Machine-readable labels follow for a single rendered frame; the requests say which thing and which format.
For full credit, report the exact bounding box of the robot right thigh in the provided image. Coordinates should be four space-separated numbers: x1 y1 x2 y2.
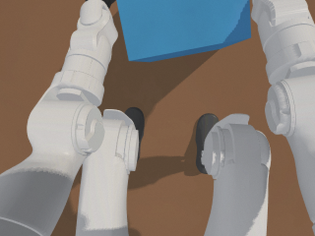
204 123 270 236

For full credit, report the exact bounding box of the robot right upper arm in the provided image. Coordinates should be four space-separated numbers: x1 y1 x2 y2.
265 74 315 236

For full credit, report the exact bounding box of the robot left upper arm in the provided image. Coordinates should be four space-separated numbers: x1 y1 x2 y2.
0 99 105 236

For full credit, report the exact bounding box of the robot left forearm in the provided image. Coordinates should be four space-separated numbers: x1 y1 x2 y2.
27 0 118 135

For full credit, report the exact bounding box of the robot right forearm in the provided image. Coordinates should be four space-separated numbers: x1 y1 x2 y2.
251 0 315 85

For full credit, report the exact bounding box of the robot right foot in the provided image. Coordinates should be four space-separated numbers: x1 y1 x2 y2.
195 113 219 174

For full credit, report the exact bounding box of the carton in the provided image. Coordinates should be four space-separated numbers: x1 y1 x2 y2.
116 0 251 62

